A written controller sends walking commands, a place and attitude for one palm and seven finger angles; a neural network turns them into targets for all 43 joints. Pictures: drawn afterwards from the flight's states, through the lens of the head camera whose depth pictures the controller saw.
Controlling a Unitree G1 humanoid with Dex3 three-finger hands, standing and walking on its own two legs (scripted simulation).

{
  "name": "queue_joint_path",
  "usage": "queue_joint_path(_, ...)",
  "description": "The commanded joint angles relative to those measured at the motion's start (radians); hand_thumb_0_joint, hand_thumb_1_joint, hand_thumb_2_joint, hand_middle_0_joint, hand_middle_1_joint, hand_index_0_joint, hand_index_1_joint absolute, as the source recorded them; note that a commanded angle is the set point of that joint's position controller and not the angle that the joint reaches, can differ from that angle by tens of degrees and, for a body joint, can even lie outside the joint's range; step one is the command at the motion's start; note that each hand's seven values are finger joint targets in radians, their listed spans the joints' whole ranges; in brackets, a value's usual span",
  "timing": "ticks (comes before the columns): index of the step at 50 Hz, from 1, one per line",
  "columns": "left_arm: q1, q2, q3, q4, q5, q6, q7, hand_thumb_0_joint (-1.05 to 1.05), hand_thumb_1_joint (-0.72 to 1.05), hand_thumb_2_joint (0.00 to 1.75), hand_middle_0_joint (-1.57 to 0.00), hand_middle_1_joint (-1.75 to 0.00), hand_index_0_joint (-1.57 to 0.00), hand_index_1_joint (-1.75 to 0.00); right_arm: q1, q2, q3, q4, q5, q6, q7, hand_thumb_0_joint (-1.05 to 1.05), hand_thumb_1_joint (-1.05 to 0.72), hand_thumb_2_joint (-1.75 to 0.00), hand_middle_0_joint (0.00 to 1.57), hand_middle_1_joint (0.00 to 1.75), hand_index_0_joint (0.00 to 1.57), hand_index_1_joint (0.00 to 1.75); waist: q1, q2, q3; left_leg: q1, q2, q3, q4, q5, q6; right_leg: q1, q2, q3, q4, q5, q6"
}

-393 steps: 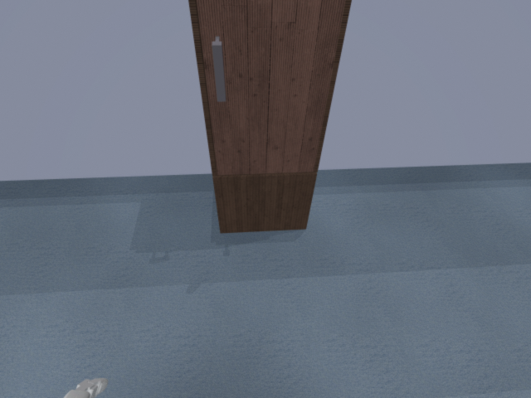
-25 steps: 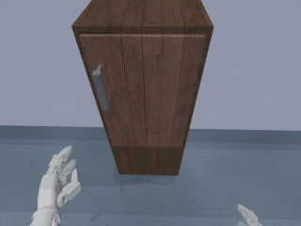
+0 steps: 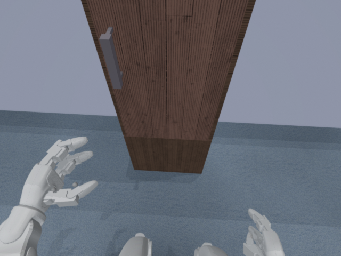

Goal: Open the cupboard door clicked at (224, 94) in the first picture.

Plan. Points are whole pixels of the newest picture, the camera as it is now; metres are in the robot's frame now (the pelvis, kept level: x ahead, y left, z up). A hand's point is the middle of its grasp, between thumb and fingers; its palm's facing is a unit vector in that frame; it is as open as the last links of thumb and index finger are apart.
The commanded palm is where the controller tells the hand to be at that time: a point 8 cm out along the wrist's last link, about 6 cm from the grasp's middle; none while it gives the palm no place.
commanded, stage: raise the hand with hooked fingers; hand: left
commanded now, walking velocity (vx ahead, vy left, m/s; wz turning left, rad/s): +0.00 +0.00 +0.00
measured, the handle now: (114, 59) +0.58 +0.19 +0.12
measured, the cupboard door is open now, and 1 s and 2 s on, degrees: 0 0 0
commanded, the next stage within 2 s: move the hooked fingers beside the handle in 1.38 s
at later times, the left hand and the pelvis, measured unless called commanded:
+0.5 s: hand (37, 155) +0.29 +0.28 +0.11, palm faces +0.04 -1.00 -0.06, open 13.2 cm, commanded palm +0.26 +0.33 +0.11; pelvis +0.02 +0.03 +0.03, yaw +0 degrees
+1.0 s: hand (28, 126) +0.33 +0.30 +0.15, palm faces +0.01 -1.00 -0.03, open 14.0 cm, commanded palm +0.29 +0.34 +0.15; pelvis +0.03 +0.02 +0.05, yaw -1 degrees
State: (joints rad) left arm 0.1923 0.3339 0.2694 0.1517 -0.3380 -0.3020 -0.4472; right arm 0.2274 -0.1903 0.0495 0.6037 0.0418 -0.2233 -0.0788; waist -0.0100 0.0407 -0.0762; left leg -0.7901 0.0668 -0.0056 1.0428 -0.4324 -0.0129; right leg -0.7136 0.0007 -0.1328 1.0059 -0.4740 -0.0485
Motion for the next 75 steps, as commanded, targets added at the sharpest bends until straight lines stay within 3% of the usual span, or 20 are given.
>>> queue_joint_path(1, 0.068, 0.175, 0.217, -0.182, -0.083, 0.017, 0.065, 0.0, 0.04, 0.53, -0.26, -0.86, -0.26, -0.86, -0.067, -0.168, -0.084, -0.199, 0.005, -0.057, -0.011, 0.0, -0.9, -0.9, 0.2, 0.3, 0.2, 0.3, 0.069, -0.071, -0.26, 0.142, -0.064, -0.009, -0.193, 0.199, 0.035, 0.244, -0.021, 0.162, -0.277, 0.128, 0.059)
queue_joint_path(2, 0.075, 0.173, 0.229, -0.184, -0.084, -0.002, 0.085, 0.0, 0.01, 0.52, -0.26, -0.87, -0.26, -0.87, -0.068, -0.165, -0.084, -0.196, -0.001, -0.06, -0.008, 0.0, -0.9, -0.9, 0.2, 0.3, 0.2, 0.3, 0.078, -0.079, -0.244, 0.156, -0.061, -0.014, -0.207, 0.219, 0.035, 0.242, -0.009, 0.141, -0.264, 0.16, 0.05)
queue_joint_path(6, -0.009, 0.113, 0.13, -0.221, -0.029, -0.109, 0.13, 0.0, -0.08, 0.48, -0.27, -0.93, -0.27, -0.93, -0.022, -0.181, -0.088, -0.169, -0.007, -0.08, 0.008, 0.0, -0.9, -0.9, 0.2, 0.3, 0.2, 0.3, 0.017, -0.026, -0.17, 0.206, -0.058, -0.01, -0.242, 0.178, 0.036, 0.135, 0.012, 0.092, -0.249, 0.133, 0.046)
queue_joint_path(10, -0.082, 0.129, 0.078, -0.2, 0.0, -0.141, 0.083, 0.0, -0.17, 0.44, -0.28, -0.99, -0.28, -0.99, 0.012, -0.212, -0.093, -0.152, 0.001, -0.095, 0.002, 0.0, -0.9, -0.9, 0.2, 0.3, 0.2, 0.3, -0.015, 0.003, -0.17, 0.248, -0.055, -0.016, -0.26, 0.125, 0.041, 0.107, 0.014, 0.09, -0.266, 0.084, 0.039)
queue_joint_path(13, -0.145, 0.187, 0.111, -0.22, -0.008, -0.12, 0.052, 0.0, -0.24, 0.41, -0.28, -1.03, -0.28, -1.03, 0.011, -0.221, -0.093, -0.15, 0.008, -0.099, -0.009, 0.0, -0.9, -0.9, 0.2, 0.3, 0.2, 0.3, -0.007, 0.034, -0.204, 0.3, -0.054, -0.028, -0.288, 0.139, 0.041, 0.143, 0.015, 0.083, -0.272, 0.111, 0.032)
queue_joint_path(17, -0.162, 0.266, 0.203, -0.222, -0.025, -0.086, 0.069, 0.0, -0.34, 0.37, -0.29, -1.1, -0.29, -1.1, 0.006, -0.221, -0.082, -0.153, 0.007, -0.092, -0.018, 0.0, -0.9, -0.9, 0.2, 0.3, 0.2, 0.3, 0.028, 0.076, -0.213, 0.353, -0.05, -0.04, -0.326, 0.198, 0.034, 0.2, 0.022, 0.063, -0.277, 0.172, 0.021)
queue_joint_path(21, -0.161, 0.216, 0.185, -0.209, -0.033, -0.056, 0.089, 0.0, -0.43, 0.33, -0.29, -1.15, -0.29, -1.15, -0.004, -0.207, -0.075, -0.159, 0.008, -0.083, -0.012, 0.0, -0.9, -0.9, 0.2, 0.3, 0.2, 0.3, 0.026, 0.101, -0.2, 0.404, -0.048, -0.035, -0.348, 0.277, 0.023, 0.221, 0.023, 0.047, -0.289, 0.255, 0.024)
queue_joint_path(25, -0.213, 0.196, 0.143, -0.118, -0.022, 0.018, 0.052, 0.0, -0.5, 0.3, -0.3, -1.2, -0.3, -1.2, -0.001, -0.217, -0.07, -0.164, 0.013, -0.063, -0.008, 0.0, -0.9, -0.9, 0.2, 0.3, 0.2, 0.3, 0.012, 0.066, -0.144, 0.402, -0.046, -0.037, -0.369, 0.281, 0.02, 0.218, 0.027, 0.04, -0.312, 0.276, 0.027)
queue_joint_path(30, -0.336, 0.251, 0.168, -0.086, -0.018, 0.074, 0.005, 0.0, -0.5, 0.3, -0.3, -1.2, -0.3, -1.2, 0.0, -0.225, -0.065, -0.171, 0.014, -0.047, -0.02, 0.0, -0.9, -0.9, 0.2, 0.3, 0.2, 0.3, 0.005, 0.02, -0.168, 0.438, -0.049, -0.037, -0.38, 0.301, 0.026, 0.245, 0.029, 0.045, -0.341, 0.305, 0.027)
queue_joint_path(37, -0.467, 0.345, 0.247, -0.077, -0.023, 0.039, 0.002, 0.0, -0.5, 0.3, -0.3, -1.2, -0.3, -1.2, -0.006, -0.22, -0.051, -0.158, 0.005, -0.042, -0.031, 0.0, -0.9, -0.9, 0.2, 0.3, 0.2, 0.3, 0.018, 0.066, -0.204, 0.501, -0.051, -0.04, -0.403, 0.325, 0.024, 0.292, 0.033, 0.058, -0.368, 0.313, 0.018)
queue_joint_path(39, -0.48, 0.34, 0.242, -0.047, -0.023, 0.048, -0.01, 0.0, -0.5, 0.3, -0.3, -1.2, -0.3, -1.2, -0.009, -0.217, -0.051, -0.151, 0.01, -0.04, -0.033, 0.0, -0.9, -0.9, 0.2, 0.3, 0.2, 0.3, 0.014, 0.09, -0.206, 0.515, -0.05, -0.038, -0.414, 0.328, 0.024, 0.298, 0.027, 0.058, -0.378, 0.318, 0.019)
queue_joint_path(44, -0.515, 0.372, 0.253, 0.054, -0.032, 0.106, -0.055, 0.0, -0.5, 0.3, -0.3, -1.2, -0.3, -1.2, -0.008, -0.229, -0.052, -0.15, 0.018, -0.034, -0.04, 0.0, -0.9, -0.9, 0.2, 0.3, 0.2, 0.3, 0.017, 0.049, -0.186, 0.493, -0.057, -0.025, -0.428, 0.308, 0.034, 0.329, 0.021, 0.067, -0.411, 0.331, 0.021)
queue_joint_path(47, -0.464, 0.34, 0.235, 0.091, -0.039, 0.123, -0.07, 0.0, -0.5, 0.3, -0.3, -1.2, -0.3, -1.2, 0.002, -0.23, -0.054, -0.16, 0.016, -0.033, -0.033, 0.0, -0.9, -0.9, 0.2, 0.3, 0.2, 0.3, 0.026, 0.021, -0.183, 0.486, -0.061, -0.019, -0.424, 0.336, 0.036, 0.338, 0.023, 0.069, -0.412, 0.364, 0.02)
queue_joint_path(52, -0.469, 0.371, 0.269, 0.043, -0.043, 0.083, -0.048, 0.0, -0.5, 0.3, -0.3, -1.2, -0.3, -1.2, 0.008, -0.232, -0.063, -0.164, 0.012, -0.031, -0.019, 0.0, -0.9, -0.9, 0.2, 0.3, 0.2, 0.3, 0.033, 0.003, -0.194, 0.484, -0.06, -0.008, -0.42, 0.356, 0.038, 0.354, 0.023, 0.078, -0.408, 0.389, 0.022)
queue_joint_path(59, -0.517, 0.376, 0.269, 0.007, -0.019, 0.031, -0.014, 0.0, -0.5, 0.3, -0.3, -1.2, -0.3, -1.2, 0.006, -0.222, -0.064, -0.156, 0.012, -0.028, -0.021, 0.0, -0.9, -0.9, 0.2, 0.3, 0.2, 0.3, 0.019, 0.089, -0.196, 0.496, -0.063, 0.008, -0.426, 0.308, 0.042, 0.345, 0.017, 0.095, -0.419, 0.345, 0.026)
queue_joint_path(62, -0.499, 0.364, 0.26, 0.039, -0.023, 0.039, -0.019, 0.0, -0.5, 0.3, -0.3, -1.2, -0.3, -1.2, 0.006, -0.224, -0.062, -0.153, 0.011, -0.025, -0.026, 0.0, -0.9, -0.9, 0.2, 0.3, 0.2, 0.3, 0.013, 0.034, -0.176, 0.479, -0.061, 0.007, -0.424, 0.28, 0.045, 0.344, 0.018, 0.101, -0.429, 0.325, 0.031)
queue_joint_path(65, -0.499, 0.347, 0.248, 0.055, -0.033, 0.05, -0.037, 0.0, -0.5, 0.3, -0.3, -1.2, -0.3, -1.2, -0.005, -0.222, -0.061, -0.151, 0.016, -0.028, -0.031, 0.0, -0.9, -0.9, 0.2, 0.3, 0.2, 0.3, 0.015, 0.055, -0.176, 0.477, -0.065, 0.012, -0.424, 0.278, 0.044, 0.347, 0.011, 0.109, -0.436, 0.336, 0.034)
queue_joint_path(68, -0.506, 0.354, 0.253, 0.089, -0.043, 0.062, -0.047, 0.0, -0.5, 0.3, -0.3, -1.2, -0.3, -1.2, -0.008, -0.225, -0.059, -0.15, 0.017, -0.027, -0.034, 0.0, -0.9, -0.9, 0.2, 0.3, 0.2, 0.3, 0.012, -0.01, -0.151, 0.449, -0.065, 0.012, -0.418, 0.265, 0.046, 0.347, 0.009, 0.119, -0.444, 0.327, 0.039)
queue_joint_path(74, -0.517, 0.354, 0.254, 0.081, -0.038, 0.046, -0.043, 0.0, -0.5, 0.3, -0.3, -1.2, -0.3, -1.2, -0.009, -0.221, -0.059, -0.15, 0.017, -0.028, -0.031, 0.0, -0.9, -0.9, 0.2, 0.3, 0.2, 0.3, 0.016, -0.002, -0.178, 0.459, -0.066, 0.013, -0.413, 0.281, 0.046, 0.353, 0.008, 0.119, -0.432, 0.345, 0.04)
queue_joint_path(75, -0.562, 0.341, 0.234, 0.087, -0.035, 0.044, -0.042, 0.0, -0.5, 0.3, -0.3, -1.2, -0.3, -1.2, -0.013, -0.22, -0.057, -0.146, 0.017, -0.028, -0.033, 0.0, -0.9, -0.9, 0.2, 0.3, 0.2, 0.3, 0.002, 0.016, -0.16, 0.454, -0.067, 0.015, -0.412, 0.262, 0.045, 0.331, 0.008, 0.122, -0.437, 0.325, 0.042)
